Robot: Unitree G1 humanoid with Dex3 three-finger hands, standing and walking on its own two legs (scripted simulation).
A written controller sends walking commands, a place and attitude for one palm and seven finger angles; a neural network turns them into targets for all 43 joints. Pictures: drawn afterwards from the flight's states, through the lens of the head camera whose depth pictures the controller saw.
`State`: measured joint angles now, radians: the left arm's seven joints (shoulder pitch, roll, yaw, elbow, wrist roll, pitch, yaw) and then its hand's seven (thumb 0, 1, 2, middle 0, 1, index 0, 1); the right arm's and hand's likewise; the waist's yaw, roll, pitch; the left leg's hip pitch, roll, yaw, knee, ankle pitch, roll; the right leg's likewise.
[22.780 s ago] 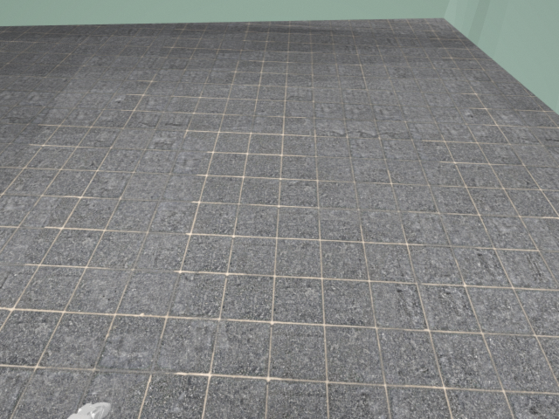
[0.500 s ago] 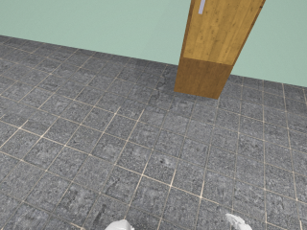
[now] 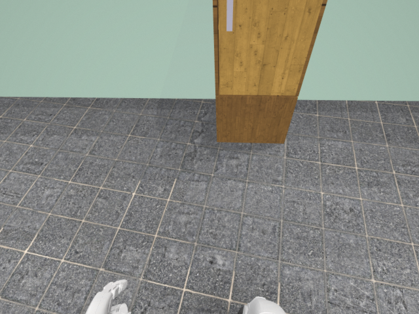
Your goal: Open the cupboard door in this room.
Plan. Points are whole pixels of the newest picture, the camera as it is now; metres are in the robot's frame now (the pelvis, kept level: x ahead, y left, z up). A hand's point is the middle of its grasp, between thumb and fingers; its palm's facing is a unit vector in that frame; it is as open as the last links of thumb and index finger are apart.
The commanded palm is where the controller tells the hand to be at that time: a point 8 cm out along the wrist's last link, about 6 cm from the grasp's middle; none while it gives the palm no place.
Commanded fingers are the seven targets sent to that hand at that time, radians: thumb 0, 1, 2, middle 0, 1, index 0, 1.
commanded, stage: stand and wait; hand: left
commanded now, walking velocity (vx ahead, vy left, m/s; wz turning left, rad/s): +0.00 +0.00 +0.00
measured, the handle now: (230, 5) +1.06 -0.06 +0.07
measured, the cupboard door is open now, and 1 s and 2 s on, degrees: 0 0 0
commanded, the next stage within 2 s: look at it before walking up in 1.08 s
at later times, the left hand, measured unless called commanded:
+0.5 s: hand out of the picture +0.09 +0.18 -0.16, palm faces +0.07 -0.99 -0.13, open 7.4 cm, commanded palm none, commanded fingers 0.00 0.90 0.90 -0.20 -0.30 -0.20 -0.30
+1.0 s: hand (123, 313) +0.15 +0.20 -0.15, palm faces +0.01 -0.98 -0.19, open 7.4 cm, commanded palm none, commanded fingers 0.00 0.90 0.90 -0.20 -0.30 -0.20 -0.30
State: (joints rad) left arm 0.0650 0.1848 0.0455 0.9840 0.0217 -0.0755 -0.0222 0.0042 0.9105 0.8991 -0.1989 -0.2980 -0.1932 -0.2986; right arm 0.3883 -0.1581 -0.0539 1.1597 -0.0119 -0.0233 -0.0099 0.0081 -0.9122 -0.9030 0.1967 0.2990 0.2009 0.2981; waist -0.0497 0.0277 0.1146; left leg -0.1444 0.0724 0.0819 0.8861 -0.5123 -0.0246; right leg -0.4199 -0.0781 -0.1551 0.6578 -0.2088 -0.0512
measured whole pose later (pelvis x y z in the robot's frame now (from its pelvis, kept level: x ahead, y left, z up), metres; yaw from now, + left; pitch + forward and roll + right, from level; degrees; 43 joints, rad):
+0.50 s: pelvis +0.11 +0.02 +0.02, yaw +0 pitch -1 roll +0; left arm 0.28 0.14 0.01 1.15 0.01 0.00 0.01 0.00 0.91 0.90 -0.20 -0.30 -0.19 -0.30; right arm 0.18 -0.16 -0.02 1.10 -0.01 -0.01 -0.03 0.00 -0.94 -0.90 0.20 0.30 0.20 0.30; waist 0.03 -0.03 0.03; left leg -0.21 0.03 0.10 0.42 -0.19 0.01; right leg -0.12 -0.06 -0.17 0.41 -0.26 0.01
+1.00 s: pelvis +0.15 +0.03 +0.02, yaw -1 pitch -1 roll +1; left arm 0.27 0.14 0.00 1.13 0.01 -0.01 0.04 0.00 0.91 0.90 -0.20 -0.30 -0.19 -0.30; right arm 0.29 -0.11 0.00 1.18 -0.01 -0.01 -0.03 0.01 -0.91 -0.90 0.20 0.30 0.20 0.30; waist -0.01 -0.01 0.04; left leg -0.14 0.01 0.13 0.39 -0.24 0.02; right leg -0.06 -0.08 -0.14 0.39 -0.31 0.03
